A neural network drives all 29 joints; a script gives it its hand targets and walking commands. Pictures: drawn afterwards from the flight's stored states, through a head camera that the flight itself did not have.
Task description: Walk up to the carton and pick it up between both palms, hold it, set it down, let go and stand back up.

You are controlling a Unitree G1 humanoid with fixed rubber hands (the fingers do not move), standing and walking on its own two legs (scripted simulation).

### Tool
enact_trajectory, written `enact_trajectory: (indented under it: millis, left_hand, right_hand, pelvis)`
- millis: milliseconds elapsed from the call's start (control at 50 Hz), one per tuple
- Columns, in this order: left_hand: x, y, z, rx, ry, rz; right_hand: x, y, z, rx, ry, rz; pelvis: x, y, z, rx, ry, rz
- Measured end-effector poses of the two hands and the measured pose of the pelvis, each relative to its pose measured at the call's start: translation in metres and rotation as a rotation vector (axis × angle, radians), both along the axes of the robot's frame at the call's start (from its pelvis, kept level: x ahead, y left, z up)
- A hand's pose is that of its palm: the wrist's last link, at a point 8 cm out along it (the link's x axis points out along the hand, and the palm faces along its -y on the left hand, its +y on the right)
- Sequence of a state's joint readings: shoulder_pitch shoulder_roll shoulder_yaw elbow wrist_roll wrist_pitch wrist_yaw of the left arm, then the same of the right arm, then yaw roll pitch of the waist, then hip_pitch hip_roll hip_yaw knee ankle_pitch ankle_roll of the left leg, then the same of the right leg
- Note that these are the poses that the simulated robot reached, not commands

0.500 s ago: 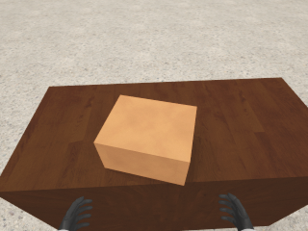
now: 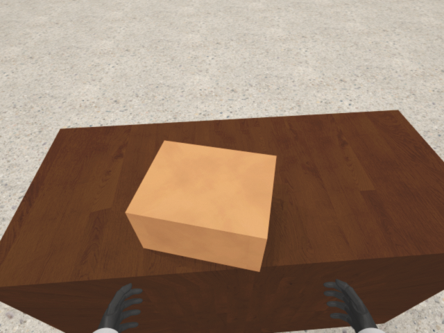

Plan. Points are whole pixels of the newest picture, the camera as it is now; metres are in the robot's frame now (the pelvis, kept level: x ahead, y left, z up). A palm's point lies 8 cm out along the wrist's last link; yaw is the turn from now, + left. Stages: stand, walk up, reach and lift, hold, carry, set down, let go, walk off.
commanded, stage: let go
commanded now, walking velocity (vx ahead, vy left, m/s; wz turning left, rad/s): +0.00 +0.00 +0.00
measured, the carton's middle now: (209, 202) +0.39 +0.04 -0.01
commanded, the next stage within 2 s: stand in 0.06 s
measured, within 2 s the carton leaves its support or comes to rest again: neither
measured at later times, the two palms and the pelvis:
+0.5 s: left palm out of the picture +0.05 +0.27 -0.09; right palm out of the picture +0.06 -0.24 -0.13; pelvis -0.01 +0.01 +0.00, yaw +2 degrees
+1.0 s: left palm out of the picture -0.03 +0.28 -0.12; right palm out of the picture -0.04 -0.24 -0.14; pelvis -0.05 +0.02 -0.01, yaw +2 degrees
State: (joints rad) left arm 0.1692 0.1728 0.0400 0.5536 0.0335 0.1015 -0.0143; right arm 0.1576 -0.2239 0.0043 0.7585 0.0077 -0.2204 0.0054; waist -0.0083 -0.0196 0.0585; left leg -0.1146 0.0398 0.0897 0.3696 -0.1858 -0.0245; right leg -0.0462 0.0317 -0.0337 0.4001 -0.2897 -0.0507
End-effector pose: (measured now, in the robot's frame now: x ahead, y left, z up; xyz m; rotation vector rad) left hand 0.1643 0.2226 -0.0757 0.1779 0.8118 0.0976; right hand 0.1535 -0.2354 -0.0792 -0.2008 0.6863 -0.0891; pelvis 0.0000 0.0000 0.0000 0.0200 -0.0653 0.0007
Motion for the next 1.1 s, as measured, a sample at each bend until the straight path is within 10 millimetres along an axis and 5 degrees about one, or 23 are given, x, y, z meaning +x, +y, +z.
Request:
enact_trajectory:
  millis: [140,380,1100]
  left_hand:
    - [-0.006,0.006,0.0,0.008,-0.035,0.001]
    - [-0.084,0.05,-0.013,0.102,0.089,0.087]
    - [-0.206,0.056,-0.048,0.07,0.347,0.116]
  right_hand:
    - [-0.008,-0.005,-0.007,-0.033,0.073,-0.019]
    - [-0.068,-0.006,-0.043,-0.022,0.314,-0.043]
    - [-0.203,0.003,-0.061,-0.034,0.59,-0.089]
  pelvis:
    - [0.001,0.001,-0.002,-0.008,0.014,0.004]
    - [-0.001,0.005,-0.005,-0.021,0.012,0.026]
    - [-0.056,0.019,-0.007,-0.035,0.008,0.042]
